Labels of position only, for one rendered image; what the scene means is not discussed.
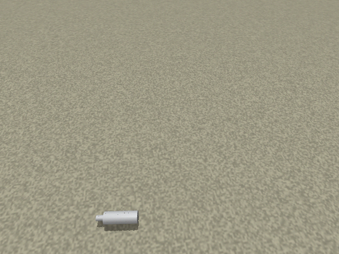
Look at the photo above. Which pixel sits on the bottle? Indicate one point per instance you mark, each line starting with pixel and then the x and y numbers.
pixel 118 217

